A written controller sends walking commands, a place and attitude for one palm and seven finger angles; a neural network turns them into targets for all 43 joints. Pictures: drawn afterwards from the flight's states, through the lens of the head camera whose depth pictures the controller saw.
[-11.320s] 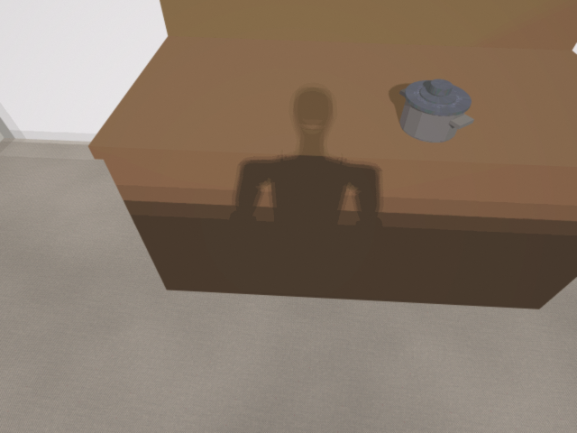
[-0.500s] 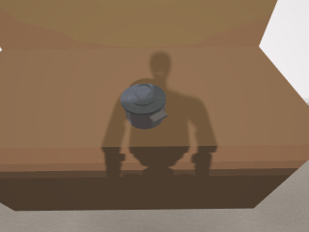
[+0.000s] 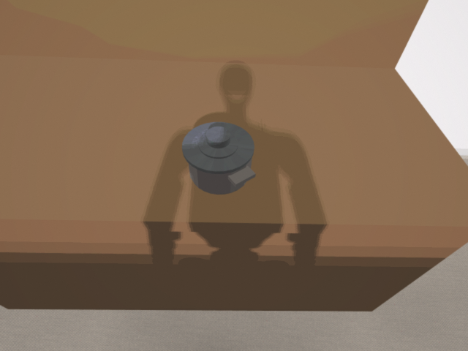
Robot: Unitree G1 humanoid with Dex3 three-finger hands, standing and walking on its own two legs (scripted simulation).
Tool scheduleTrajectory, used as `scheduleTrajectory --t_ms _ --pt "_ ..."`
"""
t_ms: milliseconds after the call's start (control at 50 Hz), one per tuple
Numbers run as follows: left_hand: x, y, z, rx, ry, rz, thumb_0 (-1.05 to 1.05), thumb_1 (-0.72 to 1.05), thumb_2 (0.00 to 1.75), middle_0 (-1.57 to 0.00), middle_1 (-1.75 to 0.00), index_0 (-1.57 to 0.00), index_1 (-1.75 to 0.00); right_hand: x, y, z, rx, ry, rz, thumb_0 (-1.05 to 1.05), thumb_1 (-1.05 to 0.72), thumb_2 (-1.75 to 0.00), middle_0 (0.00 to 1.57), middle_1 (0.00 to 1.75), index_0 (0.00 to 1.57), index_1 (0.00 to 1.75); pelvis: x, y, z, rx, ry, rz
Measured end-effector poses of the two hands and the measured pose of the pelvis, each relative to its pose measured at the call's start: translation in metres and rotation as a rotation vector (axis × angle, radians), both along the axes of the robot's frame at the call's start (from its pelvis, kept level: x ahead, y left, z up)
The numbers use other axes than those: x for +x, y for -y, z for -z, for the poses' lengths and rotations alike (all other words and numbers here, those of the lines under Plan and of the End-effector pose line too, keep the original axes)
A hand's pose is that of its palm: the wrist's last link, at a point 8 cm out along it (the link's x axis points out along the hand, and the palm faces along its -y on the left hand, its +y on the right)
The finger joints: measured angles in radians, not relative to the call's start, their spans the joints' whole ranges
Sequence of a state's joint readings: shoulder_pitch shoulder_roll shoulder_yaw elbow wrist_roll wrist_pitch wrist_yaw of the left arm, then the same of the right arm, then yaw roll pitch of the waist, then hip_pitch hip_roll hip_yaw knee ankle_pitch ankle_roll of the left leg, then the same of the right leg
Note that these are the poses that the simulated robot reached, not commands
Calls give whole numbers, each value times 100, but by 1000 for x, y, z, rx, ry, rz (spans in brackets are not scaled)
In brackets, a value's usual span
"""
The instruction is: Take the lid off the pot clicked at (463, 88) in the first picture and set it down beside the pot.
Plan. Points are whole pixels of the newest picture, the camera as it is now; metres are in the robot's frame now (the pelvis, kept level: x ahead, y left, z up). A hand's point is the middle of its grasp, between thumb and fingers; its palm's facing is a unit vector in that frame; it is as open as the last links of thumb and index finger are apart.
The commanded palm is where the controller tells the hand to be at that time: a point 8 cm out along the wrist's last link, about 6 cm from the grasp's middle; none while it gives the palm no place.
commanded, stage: look again from close up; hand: left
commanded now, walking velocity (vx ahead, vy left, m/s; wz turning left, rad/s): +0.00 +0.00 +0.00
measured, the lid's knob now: (218, 137) +0.51 +0.07 +0.08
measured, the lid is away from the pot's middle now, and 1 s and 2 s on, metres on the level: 0.00 0.00 0.00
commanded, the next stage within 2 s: shuffle to correct the standing spot in 0.18 s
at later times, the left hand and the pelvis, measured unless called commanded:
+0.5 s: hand out of the picture -0.02 +0.16 -0.18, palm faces +0.03 -0.99 -0.17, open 7.4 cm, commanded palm none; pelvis +0.00 -0.01 +0.00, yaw +1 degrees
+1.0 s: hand out of the picture +0.02 +0.11 -0.19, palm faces +0.03 -0.99 -0.11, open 7.4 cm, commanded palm none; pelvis +0.05 -0.05 +0.00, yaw +0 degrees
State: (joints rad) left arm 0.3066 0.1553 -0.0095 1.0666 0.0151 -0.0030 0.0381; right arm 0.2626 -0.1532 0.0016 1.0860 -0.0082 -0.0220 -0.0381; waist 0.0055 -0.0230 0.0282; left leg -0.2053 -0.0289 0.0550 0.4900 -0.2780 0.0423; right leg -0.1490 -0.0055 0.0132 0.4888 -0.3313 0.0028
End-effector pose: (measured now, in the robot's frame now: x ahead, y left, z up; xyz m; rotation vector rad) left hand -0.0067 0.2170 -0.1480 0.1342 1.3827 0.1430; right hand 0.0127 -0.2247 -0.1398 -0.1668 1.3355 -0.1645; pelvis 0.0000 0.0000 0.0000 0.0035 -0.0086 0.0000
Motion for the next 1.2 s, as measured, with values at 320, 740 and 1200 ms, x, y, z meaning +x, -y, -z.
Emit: scheduleTrajectory --t_ms 320,740,1200 --pt "-8 2 -2 0 -14 -2 0 91 89 -20 -30 -20 -29 -6 1 -1 4 -19 4 1 -93 -90 20 30 20 30 -3 3 -2 0 9 -1" --pt "-22 39 3 -12 -110 -62 0 91 89 -20 -30 -20 -29 2 28 10 18 -96 26 1 -91 -90 20 30 20 30 21 37 7 -9 -22 -31" --pt "129 59 -4 14 107 14 0 92 89 -20 -30 -19 -29 68 87 -10 -31 -44 5 1 -92 -90 20 30 20 30 66 85 -2 -41 -27 -7"
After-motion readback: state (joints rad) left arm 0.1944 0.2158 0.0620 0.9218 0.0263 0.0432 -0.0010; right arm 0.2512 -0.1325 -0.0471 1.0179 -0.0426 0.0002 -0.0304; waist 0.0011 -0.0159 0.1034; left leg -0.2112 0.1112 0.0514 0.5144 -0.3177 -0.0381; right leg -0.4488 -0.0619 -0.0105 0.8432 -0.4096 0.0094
